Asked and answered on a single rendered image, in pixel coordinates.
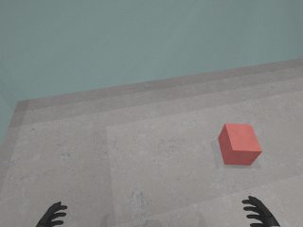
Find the carton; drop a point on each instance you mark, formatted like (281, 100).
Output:
(239, 144)

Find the right robot hand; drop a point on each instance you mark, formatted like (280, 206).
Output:
(264, 215)

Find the left robot hand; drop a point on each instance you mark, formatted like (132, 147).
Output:
(45, 221)

